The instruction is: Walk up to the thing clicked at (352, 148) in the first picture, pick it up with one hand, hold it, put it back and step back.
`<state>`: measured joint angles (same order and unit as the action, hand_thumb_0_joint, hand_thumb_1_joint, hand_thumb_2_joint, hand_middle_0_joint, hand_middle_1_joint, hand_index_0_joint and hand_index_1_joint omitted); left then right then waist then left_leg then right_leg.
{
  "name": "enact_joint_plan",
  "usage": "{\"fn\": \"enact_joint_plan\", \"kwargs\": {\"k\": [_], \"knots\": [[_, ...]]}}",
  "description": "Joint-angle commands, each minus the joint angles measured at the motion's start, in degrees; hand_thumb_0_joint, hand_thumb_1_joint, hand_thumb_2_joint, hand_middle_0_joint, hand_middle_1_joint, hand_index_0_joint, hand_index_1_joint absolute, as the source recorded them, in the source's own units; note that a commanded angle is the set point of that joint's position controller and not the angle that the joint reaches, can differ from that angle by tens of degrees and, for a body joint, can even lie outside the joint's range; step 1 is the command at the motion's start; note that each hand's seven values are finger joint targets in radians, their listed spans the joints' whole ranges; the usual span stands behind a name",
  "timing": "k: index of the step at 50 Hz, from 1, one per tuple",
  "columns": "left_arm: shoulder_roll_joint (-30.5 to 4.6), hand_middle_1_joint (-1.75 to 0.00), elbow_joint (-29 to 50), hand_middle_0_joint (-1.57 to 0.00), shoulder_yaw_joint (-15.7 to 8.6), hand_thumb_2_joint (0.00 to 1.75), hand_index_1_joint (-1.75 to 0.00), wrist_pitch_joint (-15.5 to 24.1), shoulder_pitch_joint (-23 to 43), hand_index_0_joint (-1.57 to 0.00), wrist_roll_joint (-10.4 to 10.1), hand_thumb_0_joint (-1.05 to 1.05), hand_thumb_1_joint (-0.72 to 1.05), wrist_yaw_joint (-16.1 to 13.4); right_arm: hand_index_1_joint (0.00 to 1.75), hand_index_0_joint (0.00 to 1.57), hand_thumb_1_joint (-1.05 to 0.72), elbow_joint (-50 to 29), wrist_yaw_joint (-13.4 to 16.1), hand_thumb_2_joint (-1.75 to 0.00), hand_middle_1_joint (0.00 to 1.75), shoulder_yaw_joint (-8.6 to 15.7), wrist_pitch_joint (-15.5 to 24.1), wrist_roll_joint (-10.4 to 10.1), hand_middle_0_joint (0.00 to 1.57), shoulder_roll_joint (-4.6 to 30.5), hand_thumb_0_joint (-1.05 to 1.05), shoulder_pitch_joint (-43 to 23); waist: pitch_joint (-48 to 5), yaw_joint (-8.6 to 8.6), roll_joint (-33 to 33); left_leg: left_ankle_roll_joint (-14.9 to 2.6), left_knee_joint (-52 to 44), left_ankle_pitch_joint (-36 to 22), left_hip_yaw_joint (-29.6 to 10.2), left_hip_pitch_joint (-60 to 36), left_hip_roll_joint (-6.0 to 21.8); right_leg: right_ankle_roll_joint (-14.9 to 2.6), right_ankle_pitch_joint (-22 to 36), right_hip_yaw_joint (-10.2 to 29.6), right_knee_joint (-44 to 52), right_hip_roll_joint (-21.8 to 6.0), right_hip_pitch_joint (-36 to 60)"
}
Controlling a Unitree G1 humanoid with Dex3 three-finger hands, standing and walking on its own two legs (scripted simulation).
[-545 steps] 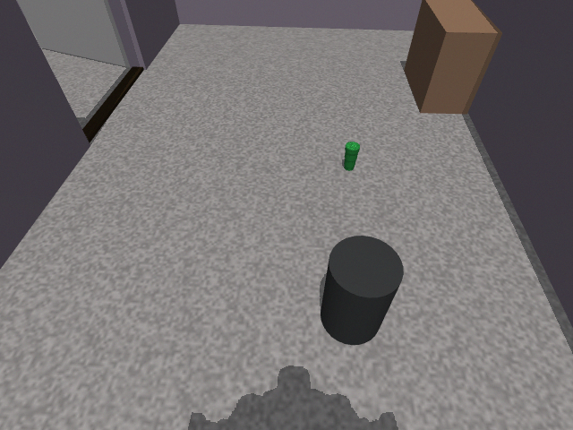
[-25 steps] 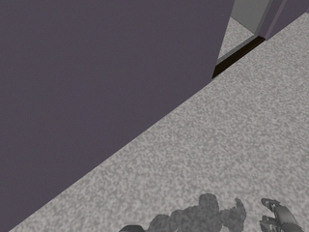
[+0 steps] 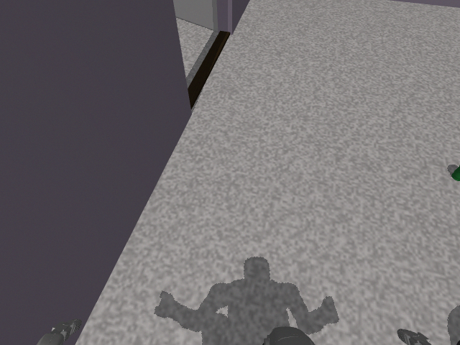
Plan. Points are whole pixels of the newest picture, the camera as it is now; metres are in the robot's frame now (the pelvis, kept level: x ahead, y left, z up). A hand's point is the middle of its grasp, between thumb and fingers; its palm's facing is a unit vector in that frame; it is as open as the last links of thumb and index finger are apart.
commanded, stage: walk up
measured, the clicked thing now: out of the picture +0.83 -1.23 -0.69
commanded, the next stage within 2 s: none
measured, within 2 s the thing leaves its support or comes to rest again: neither
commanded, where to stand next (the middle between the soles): +0.06 -0.06 m, yaw -49 degrees
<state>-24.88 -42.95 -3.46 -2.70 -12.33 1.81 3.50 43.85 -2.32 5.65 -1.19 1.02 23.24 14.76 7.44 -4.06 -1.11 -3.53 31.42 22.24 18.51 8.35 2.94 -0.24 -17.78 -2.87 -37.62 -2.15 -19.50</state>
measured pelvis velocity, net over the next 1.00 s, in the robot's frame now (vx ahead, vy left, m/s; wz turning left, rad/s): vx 0.01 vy -0.02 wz -0.68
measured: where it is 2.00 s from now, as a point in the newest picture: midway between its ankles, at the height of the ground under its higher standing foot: outside the picture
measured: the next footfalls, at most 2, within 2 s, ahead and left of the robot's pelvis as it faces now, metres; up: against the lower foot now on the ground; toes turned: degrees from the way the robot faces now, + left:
right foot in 0.02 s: +0.07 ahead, -0.12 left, +0.00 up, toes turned -5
left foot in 0.34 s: +0.16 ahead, +0.12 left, +0.00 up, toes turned -14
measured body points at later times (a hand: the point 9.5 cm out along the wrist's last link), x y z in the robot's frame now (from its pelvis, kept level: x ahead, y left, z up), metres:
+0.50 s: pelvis +0.03 +0.03 -0.01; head +0.09 +0.05 +0.44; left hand +0.27 +0.27 -0.13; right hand -0.02 -0.30 -0.07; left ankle +0.12 +0.13 -0.73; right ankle -0.03 -0.10 -0.65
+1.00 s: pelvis +0.01 -0.02 -0.02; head +0.03 -0.05 +0.43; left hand +0.27 +0.20 -0.11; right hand -0.12 -0.31 -0.13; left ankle +0.12 +0.06 -0.70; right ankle -0.06 -0.13 -0.73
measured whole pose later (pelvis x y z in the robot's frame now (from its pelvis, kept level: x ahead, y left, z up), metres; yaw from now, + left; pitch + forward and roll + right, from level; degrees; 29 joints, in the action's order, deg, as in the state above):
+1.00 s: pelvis +0.01 -0.02 -0.02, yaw -39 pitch -1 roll -1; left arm -23.7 -43.4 -3.2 0.1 -18.3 0.9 0.8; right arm 45.4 -0.4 1.6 0.2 0.9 24.0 16.4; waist 5.2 0.5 -3.0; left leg -1.4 54.5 25.0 1.9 27.4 3.6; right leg -0.1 -21.3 5.9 -42.0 3.6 -19.3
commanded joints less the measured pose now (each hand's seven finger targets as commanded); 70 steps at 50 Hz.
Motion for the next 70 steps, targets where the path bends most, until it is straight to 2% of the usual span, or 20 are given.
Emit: {"fn": "enact_joint_plan", "kwargs": {"k": [1,2,4,8,15,16,17,19,24,30,35,37,39,42,52,54,56,60,68,70], "knots": [[-9.71,-0.3,4.2,-0.2,-3.93,0.9,-0.3,1.95,-7.61,-0.2,0.33,0.0,0.9,-1.51,0.3,0.2,-0.9,-7.62,1.28,-0.9,0.3,4.27,1.77,-1.23,0.2,13.55,0.0,-2.42,-11.0,5.55,-1.69,4.29,8.73,-41.36,-7.24,1.19,12.83,-4.48,0.04,-1.35,10.41,2.77,13.13],[-12.57,-0.3,3.49,-0.2,-5.0,0.9,-0.3,2.34,-12.44,-0.2,0.66,0.0,0.9,-2.18,0.3,0.2,-0.9,-8.42,1.18,-0.9,0.3,3.52,1.98,-1.83,0.2,12.05,0.0,-3.19,-14.0,9.49,5.39,6.51,20.67,-36.47,-5.27,10.09,7.53,-8.08,5.96,6.57,15.42,-0.19,23.69],[-15.68,-0.3,6.47,-0.2,-5.54,0.9,-0.3,2.27,-11.37,-0.2,0.03,0.0,0.9,-3.03,0.3,0.2,-0.9,-11.02,1.48,-0.9,0.3,2.05,1.92,-1.98,0.2,10.23,0.0,-5.59,-13.31,10.78,16.91,8.37,36.01,17.39,-16.68,30.82,-4.36,-22.9,30.02,39.02,12.92,-17.6,28.65],[-10.77,-0.3,9.22,-0.2,-3.65,0.9,-0.3,1.67,-0.53,-0.2,-1.93,0.0,0.9,-4.14,0.3,0.2,-0.9,-6.42,1.39,-0.9,0.3,2.02,2.47,-2.8,0.2,10.04,0.0,-1.19,-11.33,4.1,7.29,6.39,27.7,8.05,-19.6,24.56,0.75,-13.68,36.09,18.93,9.78,-6.88,21.64],[-11.32,-0.3,15.03,-0.2,-4.1,0.9,-0.3,-0.38,7.05,-0.2,0.72,0.0,0.9,-1.45,0.3,0.2,-0.9,-2.5,4.92,-0.9,0.3,3.09,2.84,-1.16,0.2,9.09,0.0,11.49,-7.26,-1.31,8.23,3.34,0.51,-13.11,-13.93,-4.01,-4.09,-7.9,16.93,16.29,-0.27,1.29,-11.62],[-8.04,-0.3,16.07,-0.2,-3.33,0.9,-0.3,-0.55,6.56,-0.2,0.53,0.0,0.9,-1.47,0.3,0.2,-0.9,-2.3,5.4,-0.9,0.3,3.81,3.16,-0.1,0.2,12.03,0.0,14.2,-8.31,-2.93,1.1,1.14,-6.75,-13.23,-21.21,-8.83,1.13,-4.06,9.02,14.55,-7.68,5.9,-16.9],[-4.94,-0.3,16.19,-0.2,-2.85,0.9,-0.3,-0.88,3.29,-0.2,0.78,0.0,0.9,-1.65,0.3,0.2,-0.9,-3.92,5.93,-0.9,0.3,4.77,3.5,0.89,0.2,17.28,0.0,13.09,-9.27,-1.03,-13.15,-2.93,-11.3,-15.87,-41.64,-7.63,19.44,-1.32,-14.33,12.56,-21.84,11.31,-21.51],[-11.88,-0.3,13.17,-0.2,-4.28,0.9,-0.3,-2.29,-3.24,-0.2,1.36,0.0,0.9,-1.78,0.3,0.2,-0.9,-7.88,6.04,-0.9,0.3,5.68,3.74,-0.59,0.2,21.56,0.0,2.15,-7.76,3.03,-6.47,-14.43,-15.68,-10.2,-48.45,5.22,32.18,0.64,-13.96,13.43,-36.98,4.13,-15.19],[-10.69,-0.3,10.35,-0.2,-5.79,0.9,-0.3,-1.74,-2.96,-0.2,-0.3,0.0,0.9,1.34,0.3,0.2,-0.9,-6.52,6.21,-0.9,0.3,3.88,4.79,0.28,0.2,16.6,0.0,2.03,-5.14,3.97,-8.95,-5.26,-10.3,-9.44,-24.59,7.36,15.31,0.44,-3.12,11.64,-32.09,2.38,-13.84],[-9.19,-0.3,9.71,-0.2,-4.7,0.9,-0.3,-0.44,-0.05,-0.2,-0.92,0.0,0.9,1.92,0.3,0.2,-0.9,-6.4,4.48,-0.9,0.3,4.3,5.26,0.96,0.2,20.06,0.0,6.42,-9.89,0.57,-13.6,-7.93,-6.76,-7.99,-19.33,-1.25,17.56,1.49,-10.31,4.47,-14.59,0.01,-11.83],[-9.86,-0.3,2.22,-0.2,-5.62,0.9,-0.3,1.56,-10.19,-0.2,-0.94,0.0,0.9,-0.53,0.3,0.2,-0.9,-8.07,3.06,-0.9,0.3,3.21,3.62,0.46,0.2,18.23,0.0,1.73,-11.07,5.77,-9.89,-4.78,8.54,-13.12,-11.75,10.49,15.2,-0.31,-1.17,-3.4,5.58,4.01,7.02],[-18.2,-0.3,1.21,-0.2,-8.36,0.9,-0.3,2.51,-14.28,-0.2,0.11,0.0,0.9,-1.73,0.3,0.2,-0.9,-9.0,2.72,-0.9,0.3,0.09,2.72,-0.42,0.2,9.93,0.0,3.65,-8.24,8.39,16.55,1.23,31.73,8.67,-9.2,29.94,4.42,-6.18,-5.86,24.85,15.94,-6.67,15.5],[-22.15,-0.3,5.2,-0.2,-8.07,0.9,-0.3,2.29,-7.2,-0.2,0.52,0.0,0.9,-1.95,0.3,0.2,-0.9,-9.47,4.38,-0.9,0.3,1.32,2.55,-0.94,0.2,14.86,0.0,-2.45,-3.8,8.45,15.53,3.6,34.96,14.21,-17.78,31.37,3.69,-16.4,-12.41,42.39,21.21,-16.71,2.69],[-15.41,-0.3,4.53,-0.2,-5.99,0.9,-0.3,2.91,-2.17,-0.2,-0.58,0.0,0.9,-3.2,0.3,0.2,-0.9,-3.49,3.48,-0.9,0.3,0.91,3.4,-1.26,0.2,14.36,0.0,3.56,-2.61,4.01,12.27,2.89,30.48,4.18,-19.11,28.38,4.51,-11.24,-2.82,24.78,13.33,-7.2,4.63],[-12.5,-0.3,4.72,-0.2,-3.11,0.9,-0.3,4.32,-1.48,-0.2,-2.08,0.0,0.9,-4.88,0.3,0.2,-0.9,-1.01,3.08,-0.9,0.3,0.73,4.18,0.25,0.2,11.13,0.0,7.07,-8.82,0.6,8.04,0.56,4.24,-7.51,-16.72,4.18,-1.55,-9.08,25.34,19.91,-3.05,-5.91,-4.99],[-6.39,-0.3,5.51,-0.2,-1.23,0.9,-0.3,4.2,-3.0,-0.2,-2.75,0.0,0.9,-5.11,0.3,0.2,-0.9,-1.78,3.22,-0.9,0.3,2.42,4.56,1.34,0.2,17.05,0.0,5.99,-9.6,1.28,-9.39,-3.26,-7.72,-14.55,-39.06,-1.06,13.28,-1.52,4.42,11.2,-18.42,6.34,-13.3],[-11.43,-0.3,2.38,-0.2,-1.95,0.9,-0.3,3.69,-7.07,-0.2,-1.97,0.0,0.9,-6.47,0.3,0.2,-0.9,-2.97,2.72,-0.9,0.3,2.94,4.29,0.17,0.2,19.14,0.0,0.7,-9.8,2.98,-9.33,-14.54,-10.2,-9.77,-51.32,3.09,25.54,-0.54,-18.25,11.43,-28.13,5.35,-12.14],[-11.22,-0.3,-0.18,-0.2,-2.95,0.9,-0.3,3.97,-4.54,-0.2,-1.85,0.0,0.9,-4.93,0.3,0.2,-0.9,-2.53,2.84,-0.9,0.3,1.49,3.92,0.59,0.2,14.68,0.0,-0.8,-3.19,3.07,-7.37,-6.91,-8.17,-11.28,-30.06,8.62,12.88,-1.25,-9.71,8.47,-25.59,4.35,-11.06],[-8.49,-0.3,-4.1,-0.2,-2.6,0.9,-0.3,6.26,-7.67,-0.2,-0.83,0.0,0.9,-5.17,0.3,0.2,-0.9,-2.52,1.62,-0.9,0.3,0.13,1.63,0.23,0.2,12.51,0.0,-2.84,-10.48,4.93,-8.11,-5.47,7.29,-20.43,-20.51,8.57,10.84,-1.02,2.2,0.41,8.4,5.72,7.71],[-12.4,-0.3,-3.77,-0.2,-3.61,0.9,-0.3,7.0,-6.9,-0.2,0.0,0.0,0.9,-5.91,0.3,0.2,-0.9,-2.91,1.68,-0.9,0.3,-1.62,1.5,-0.51,0.2,7.18,0.0,-2.16,-10.68,4.98,3.57,0.24,17.85,-11.04,-17.03,19.0,6.2,-4.82,7.71,18.64,11.63,-3.39,13.81]]}}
